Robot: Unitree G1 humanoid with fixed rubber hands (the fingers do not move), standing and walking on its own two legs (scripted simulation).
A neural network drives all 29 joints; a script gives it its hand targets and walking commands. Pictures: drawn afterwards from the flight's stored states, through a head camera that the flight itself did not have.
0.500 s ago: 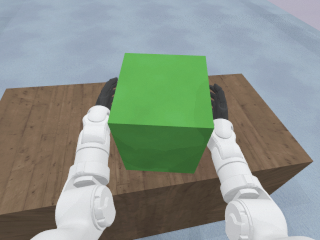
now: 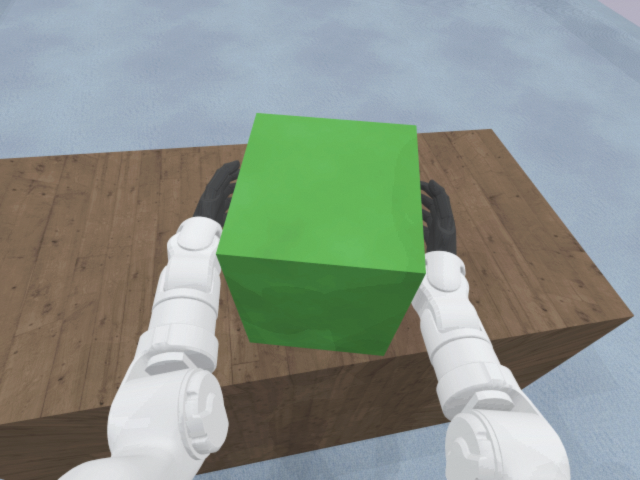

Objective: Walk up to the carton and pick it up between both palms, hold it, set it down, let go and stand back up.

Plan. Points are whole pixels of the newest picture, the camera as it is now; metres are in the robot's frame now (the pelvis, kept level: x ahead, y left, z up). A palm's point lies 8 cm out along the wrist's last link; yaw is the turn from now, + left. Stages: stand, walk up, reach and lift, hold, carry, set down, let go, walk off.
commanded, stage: set down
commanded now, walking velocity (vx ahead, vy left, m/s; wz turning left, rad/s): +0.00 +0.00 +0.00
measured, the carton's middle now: (325, 244) +0.40 -0.01 +0.05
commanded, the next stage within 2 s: none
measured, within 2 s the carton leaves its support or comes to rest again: neither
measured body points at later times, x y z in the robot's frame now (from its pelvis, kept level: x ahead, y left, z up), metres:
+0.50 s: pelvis +0.00 +0.00 +0.00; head +0.04 +0.04 +0.45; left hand +0.43 +0.13 +0.06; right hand +0.37 -0.16 +0.07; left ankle -0.01 +0.13 -0.75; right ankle +0.01 -0.16 -0.75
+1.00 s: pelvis +0.00 +0.00 +0.00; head +0.05 +0.04 +0.44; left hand +0.43 +0.12 +0.05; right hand +0.37 -0.17 +0.05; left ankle -0.01 +0.13 -0.75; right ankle +0.01 -0.16 -0.75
